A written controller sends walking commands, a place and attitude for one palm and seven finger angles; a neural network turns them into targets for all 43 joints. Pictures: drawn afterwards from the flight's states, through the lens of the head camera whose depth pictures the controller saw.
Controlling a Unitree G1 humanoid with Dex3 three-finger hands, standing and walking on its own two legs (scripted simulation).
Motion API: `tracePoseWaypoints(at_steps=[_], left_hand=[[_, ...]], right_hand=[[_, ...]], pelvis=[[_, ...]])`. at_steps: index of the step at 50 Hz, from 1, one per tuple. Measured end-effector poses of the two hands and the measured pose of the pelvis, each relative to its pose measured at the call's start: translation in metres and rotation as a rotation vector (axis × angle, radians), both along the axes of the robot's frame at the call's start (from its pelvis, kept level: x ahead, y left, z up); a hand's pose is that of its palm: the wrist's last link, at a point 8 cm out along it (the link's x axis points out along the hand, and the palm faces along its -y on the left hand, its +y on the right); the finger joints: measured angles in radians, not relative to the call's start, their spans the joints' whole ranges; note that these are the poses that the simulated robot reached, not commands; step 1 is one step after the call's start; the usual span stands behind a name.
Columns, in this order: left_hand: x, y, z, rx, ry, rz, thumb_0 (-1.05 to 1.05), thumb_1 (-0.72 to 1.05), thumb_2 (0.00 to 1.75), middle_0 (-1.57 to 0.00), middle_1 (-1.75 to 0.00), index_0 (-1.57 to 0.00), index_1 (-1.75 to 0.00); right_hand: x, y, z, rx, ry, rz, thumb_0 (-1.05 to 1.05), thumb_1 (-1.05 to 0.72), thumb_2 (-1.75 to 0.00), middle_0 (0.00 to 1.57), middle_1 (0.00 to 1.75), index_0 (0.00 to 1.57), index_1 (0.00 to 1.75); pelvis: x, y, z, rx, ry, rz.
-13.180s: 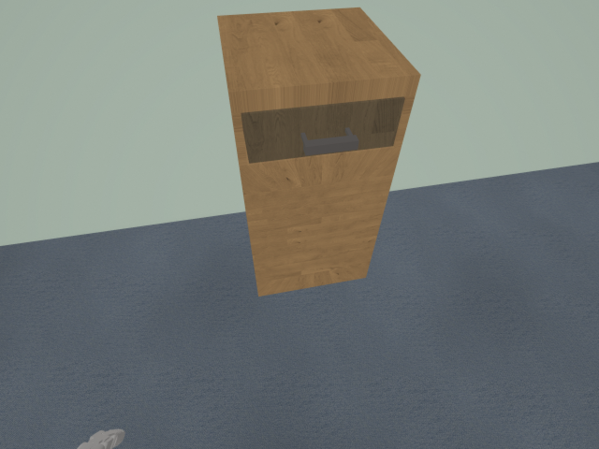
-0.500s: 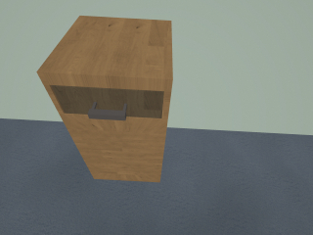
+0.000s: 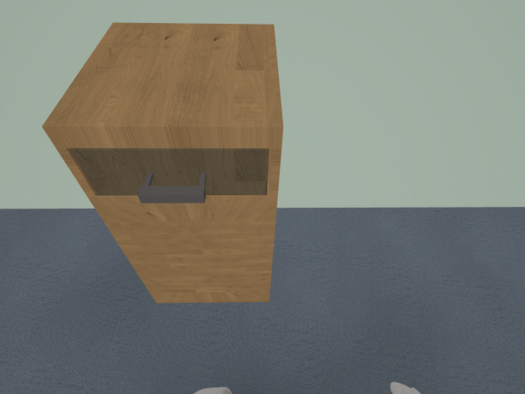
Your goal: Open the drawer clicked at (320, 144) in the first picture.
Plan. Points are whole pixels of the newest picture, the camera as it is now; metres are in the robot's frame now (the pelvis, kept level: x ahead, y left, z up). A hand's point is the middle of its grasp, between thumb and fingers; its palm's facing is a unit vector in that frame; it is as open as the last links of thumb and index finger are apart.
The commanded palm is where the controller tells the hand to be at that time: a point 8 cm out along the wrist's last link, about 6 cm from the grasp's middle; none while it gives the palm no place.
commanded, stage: come to a stop and stand still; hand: left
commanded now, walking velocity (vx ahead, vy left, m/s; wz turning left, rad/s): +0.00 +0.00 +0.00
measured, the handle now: (174, 186) +0.50 +0.21 -0.02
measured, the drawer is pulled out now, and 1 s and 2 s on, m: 0.00 0.00 0.00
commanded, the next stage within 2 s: none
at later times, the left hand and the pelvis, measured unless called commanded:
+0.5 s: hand out of the picture -0.03 +0.21 -0.15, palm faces +0.03 -0.98 -0.20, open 7.3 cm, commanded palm none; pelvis -0.06 +0.03 +0.02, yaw +0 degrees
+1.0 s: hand out of the picture -0.14 +0.15 -0.15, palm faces +0.08 -0.99 -0.14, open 7.4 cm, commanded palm none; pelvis -0.08 +0.01 +0.02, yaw +2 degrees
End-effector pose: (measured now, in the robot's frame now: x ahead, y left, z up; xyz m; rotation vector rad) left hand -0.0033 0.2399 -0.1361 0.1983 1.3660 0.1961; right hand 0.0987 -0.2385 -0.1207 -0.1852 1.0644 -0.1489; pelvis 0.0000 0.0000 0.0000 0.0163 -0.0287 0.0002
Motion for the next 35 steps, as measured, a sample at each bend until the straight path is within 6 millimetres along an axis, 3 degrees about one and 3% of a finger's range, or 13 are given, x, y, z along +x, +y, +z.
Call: tracePoseWaypoints(at_steps=[4, 7, 13, 18, 22, 26, 30, 35], left_hand=[[0.028, 0.007, 0.012, 0.019, -0.139, -0.003, 0.01, 0.9, 0.9, -0.2, -0.3, -0.2, -0.3], [0.036, 0.009, 0.02, 0.038, -0.242, -0.014, 0.0, 0.9, 0.9, -0.2, -0.3, -0.2, -0.3], [0.015, 0.009, 0.021, 0.016, -0.23, -0.047, 0.0, 0.9, 0.9, -0.2, -0.3, -0.2, -0.3], [0.004, 0.014, 0.015, -0.034, -0.194, -0.043, 0.0, 0.9, 0.9, -0.2, -0.3, -0.2, -0.3], [-0.014, 0.018, 0.019, -0.045, -0.154, -0.035, 0.0, 0.91, 0.9, -0.2, -0.3, -0.2, -0.3], [-0.041, 0.018, 0.017, -0.05, -0.087, -0.016, 0.0, 0.91, 0.9, -0.2, -0.3, -0.2, -0.3], [-0.074, 0.012, 0.019, -0.063, -0.011, 0.001, 0.0, 0.91, 0.9, -0.19, -0.3, -0.2, -0.3], [-0.107, 0.002, 0.018, -0.075, 0.053, 0.032, 0.0, 0.91, 0.9, -0.19, -0.3, -0.2, -0.3]], right_hand=[[-0.015, 0.016, -0.01, 0.032, 0.0, 0.047, 0.0, -0.91, -0.9, 0.2, 0.3, 0.2, 0.29], [-0.028, 0.027, -0.023, 0.073, 0.025, 0.071, 0.0, -0.91, -0.9, 0.2, 0.3, 0.2, 0.29], [-0.059, 0.029, -0.019, 0.077, 0.034, 0.001, -0.01, -0.93, -0.9, 0.2, 0.3, 0.2, 0.29], [-0.116, 0.033, -0.008, 0.032, 0.116, -0.032, 0.0, -0.93, -0.9, 0.2, 0.3, 0.2, 0.29], [-0.162, 0.038, -0.004, 0.027, 0.245, -0.049, 0.0, -0.92, -0.9, 0.2, 0.3, 0.2, 0.29], [-0.192, 0.043, -0.004, 0.038, 0.334, -0.058, 0.0, -0.91, -0.9, 0.2, 0.3, 0.2, 0.29], [-0.202, 0.047, -0.001, 0.054, 0.361, -0.059, 0.0, -0.91, -0.9, 0.2, 0.3, 0.2, 0.29], [-0.197, 0.048, -0.001, 0.066, 0.341, -0.046, 0.0, -0.91, -0.9, 0.2, 0.3, 0.2, 0.29]], pelvis=[[-0.016, 0.007, -0.001, 0.009, -0.011, 0.015], [-0.026, 0.009, -0.006, 0.013, -0.014, 0.007], [-0.036, 0.019, -0.001, -0.024, -0.023, 0.021], [-0.045, 0.027, 0.007, -0.019, -0.016, 0.016], [-0.054, 0.031, 0.015, -0.02, 0.011, 0.011], [-0.063, 0.03, 0.017, -0.013, 0.029, 0.005], [-0.07, 0.029, 0.023, -0.024, 0.025, 0.018], [-0.074, 0.024, 0.025, -0.022, 0.016, 0.024]])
